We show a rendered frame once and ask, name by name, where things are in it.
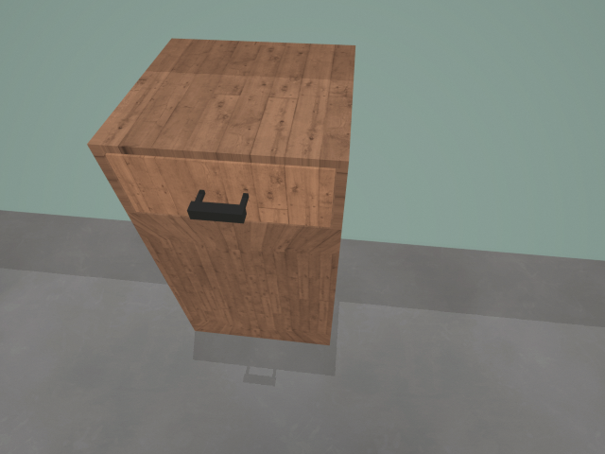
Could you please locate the drawer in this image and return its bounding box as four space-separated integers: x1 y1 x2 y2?
105 153 336 227

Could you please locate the cabinet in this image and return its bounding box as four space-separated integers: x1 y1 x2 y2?
87 39 355 345

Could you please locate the handle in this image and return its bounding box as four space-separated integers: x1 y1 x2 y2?
187 190 249 223

